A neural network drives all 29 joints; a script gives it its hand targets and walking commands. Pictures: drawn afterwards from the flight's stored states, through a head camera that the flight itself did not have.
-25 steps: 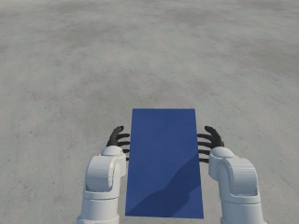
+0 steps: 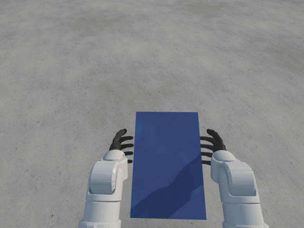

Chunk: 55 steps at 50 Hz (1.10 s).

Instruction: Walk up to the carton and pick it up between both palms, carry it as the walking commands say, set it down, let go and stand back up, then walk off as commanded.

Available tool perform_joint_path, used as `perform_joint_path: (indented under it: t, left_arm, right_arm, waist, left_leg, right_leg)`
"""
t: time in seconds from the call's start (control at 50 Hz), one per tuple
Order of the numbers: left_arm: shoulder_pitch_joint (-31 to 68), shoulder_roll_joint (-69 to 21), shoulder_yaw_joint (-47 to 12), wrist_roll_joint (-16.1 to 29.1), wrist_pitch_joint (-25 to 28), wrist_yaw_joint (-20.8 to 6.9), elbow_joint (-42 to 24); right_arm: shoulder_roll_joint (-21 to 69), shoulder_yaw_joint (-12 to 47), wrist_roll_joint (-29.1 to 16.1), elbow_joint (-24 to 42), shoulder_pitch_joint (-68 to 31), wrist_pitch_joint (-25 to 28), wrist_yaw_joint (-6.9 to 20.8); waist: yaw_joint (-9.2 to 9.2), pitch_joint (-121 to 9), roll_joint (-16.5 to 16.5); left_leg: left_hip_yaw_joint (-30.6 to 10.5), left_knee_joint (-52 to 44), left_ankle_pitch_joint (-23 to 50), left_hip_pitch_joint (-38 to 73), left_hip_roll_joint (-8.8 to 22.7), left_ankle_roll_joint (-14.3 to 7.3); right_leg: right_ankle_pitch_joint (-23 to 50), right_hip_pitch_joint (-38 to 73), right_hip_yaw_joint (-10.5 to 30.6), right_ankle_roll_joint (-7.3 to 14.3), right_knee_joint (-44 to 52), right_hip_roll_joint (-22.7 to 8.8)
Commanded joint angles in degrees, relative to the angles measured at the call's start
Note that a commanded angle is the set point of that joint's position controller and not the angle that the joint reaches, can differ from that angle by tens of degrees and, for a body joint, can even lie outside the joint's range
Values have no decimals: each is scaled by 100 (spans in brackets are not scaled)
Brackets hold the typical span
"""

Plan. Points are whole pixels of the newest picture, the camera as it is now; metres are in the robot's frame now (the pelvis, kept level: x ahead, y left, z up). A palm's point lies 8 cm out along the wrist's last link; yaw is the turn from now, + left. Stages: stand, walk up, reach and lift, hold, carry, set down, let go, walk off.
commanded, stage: carry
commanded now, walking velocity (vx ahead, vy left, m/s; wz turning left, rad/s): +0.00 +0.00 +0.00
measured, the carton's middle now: (165, 164) +0.31 +0.00 -0.02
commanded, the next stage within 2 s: hold in 1.64 s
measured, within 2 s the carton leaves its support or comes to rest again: neither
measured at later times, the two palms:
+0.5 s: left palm (114, 147) +0.32 +0.14 +0.06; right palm (210, 146) +0.32 -0.12 +0.07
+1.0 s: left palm (113, 150) +0.32 +0.14 +0.05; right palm (208, 150) +0.32 -0.11 +0.05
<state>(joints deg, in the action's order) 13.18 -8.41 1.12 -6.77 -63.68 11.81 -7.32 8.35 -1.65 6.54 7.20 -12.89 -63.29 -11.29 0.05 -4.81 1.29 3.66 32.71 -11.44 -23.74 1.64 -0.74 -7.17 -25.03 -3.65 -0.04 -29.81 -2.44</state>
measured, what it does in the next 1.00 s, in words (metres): stands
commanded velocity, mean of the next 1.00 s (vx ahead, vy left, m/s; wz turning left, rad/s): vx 0.00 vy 0.00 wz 0.00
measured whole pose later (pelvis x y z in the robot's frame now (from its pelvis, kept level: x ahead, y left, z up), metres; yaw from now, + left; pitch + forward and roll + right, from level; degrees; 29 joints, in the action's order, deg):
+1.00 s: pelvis +0.04 +0.02 +0.00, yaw +0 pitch +1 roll -1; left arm 10.5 -7.9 1.9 -6.4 -47.5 9.3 3.7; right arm 7.9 -3.9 6.8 -4.2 -10.5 -47.2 -8.2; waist -0.7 -3.7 0.9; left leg 4.1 33.6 -15.5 -19.3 1.3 -1.7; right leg -10.5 -20.3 -3.2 -1.5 -29.7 -2.8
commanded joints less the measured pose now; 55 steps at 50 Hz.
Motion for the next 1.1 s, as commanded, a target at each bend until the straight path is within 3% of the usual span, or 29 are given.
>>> perform_joint_path:
  t: [0.0, 0.22, 0.54, 1.08]
  left_arm:
    - [2170, -5725, -2456, 1576, 497, -1173, -901]
    - [1945, -5245, -2239, 1398, 798, -1152, -604]
    - [1857, -4685, -1990, 1211, 1461, -1107, -169]
    - [1831, -4325, -1916, 1045, 2024, -1137, 241]
  right_arm:
    - [5679, 2391, -1545, 874, -2085, 436, 1159]
    - [5169, 2181, -1359, 630, -1927, 747, 1153]
    - [4543, 1817, -1127, 155, -1861, 1407, 1126]
    - [4154, 1687, -949, -290, -1875, 1999, 1172]
  waist:
    - [11, -1596, -184]
    - [-17, -1677, -181]
    - [-40, -1643, -169]
    - [-64, -1496, -201]
  left_leg:
    - [-669, -840, -980, 426, 528, -168]
    - [-523, -571, 234, 828, 557, -143]
    - [-471, -447, 729, 1045, 577, -144]
    - [-483, -612, 225, 838, 597, -180]
  right_leg:
    - [-831, 852, 522, 197, 513, -384]
    - [-62, 1105, 409, 183, 458, -456]
    - [285, 1176, 295, 168, 316, -488]
    - [-17, 1144, 347, 222, 318, -408]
